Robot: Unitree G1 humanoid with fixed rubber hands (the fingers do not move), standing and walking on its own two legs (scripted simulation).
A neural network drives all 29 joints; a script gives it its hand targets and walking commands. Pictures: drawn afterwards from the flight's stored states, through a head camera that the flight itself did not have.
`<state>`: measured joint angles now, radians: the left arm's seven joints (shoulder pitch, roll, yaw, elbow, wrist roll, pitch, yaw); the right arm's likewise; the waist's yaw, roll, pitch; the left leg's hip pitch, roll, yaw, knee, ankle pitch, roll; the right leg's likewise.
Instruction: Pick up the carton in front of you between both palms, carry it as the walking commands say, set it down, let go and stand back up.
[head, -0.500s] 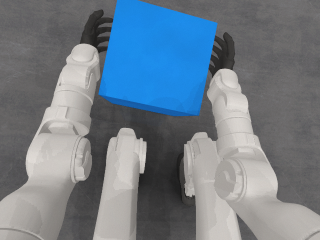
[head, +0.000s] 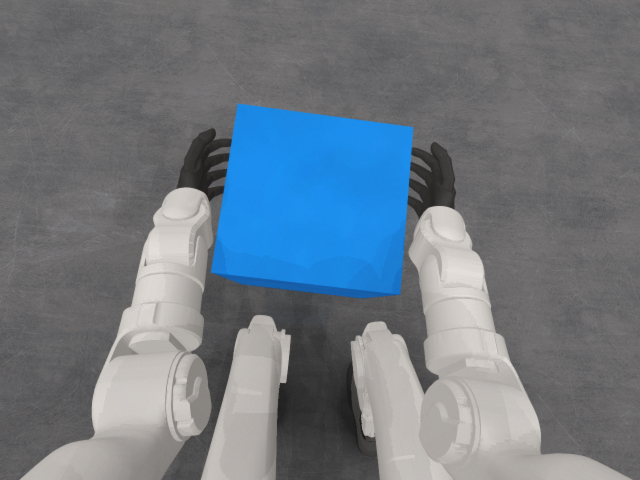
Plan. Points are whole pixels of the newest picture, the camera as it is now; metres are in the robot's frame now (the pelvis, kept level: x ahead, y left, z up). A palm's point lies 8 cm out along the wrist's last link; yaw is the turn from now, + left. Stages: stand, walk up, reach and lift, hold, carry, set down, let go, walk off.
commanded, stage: reach and lift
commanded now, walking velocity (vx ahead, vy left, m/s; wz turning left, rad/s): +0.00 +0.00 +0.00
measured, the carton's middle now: (312, 220) +0.44 +0.03 -0.14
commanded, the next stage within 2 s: hold in 1.98 s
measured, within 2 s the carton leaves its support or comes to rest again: neither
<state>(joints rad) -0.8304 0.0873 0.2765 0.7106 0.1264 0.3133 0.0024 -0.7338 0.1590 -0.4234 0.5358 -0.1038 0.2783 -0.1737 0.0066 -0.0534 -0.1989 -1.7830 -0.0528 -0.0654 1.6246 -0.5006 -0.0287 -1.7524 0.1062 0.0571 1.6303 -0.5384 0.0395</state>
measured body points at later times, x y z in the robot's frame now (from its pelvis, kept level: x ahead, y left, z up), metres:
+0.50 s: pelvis +0.05 +0.00 +0.14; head +0.14 +0.02 +0.58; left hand +0.41 +0.17 +0.10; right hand +0.41 -0.13 +0.11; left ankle +0.10 +0.12 -0.51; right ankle +0.08 -0.12 -0.51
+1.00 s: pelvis +0.08 -0.01 +0.23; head +0.04 +0.00 +0.68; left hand +0.37 +0.16 +0.24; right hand +0.39 -0.14 +0.25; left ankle +0.10 +0.12 -0.51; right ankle +0.08 -0.12 -0.51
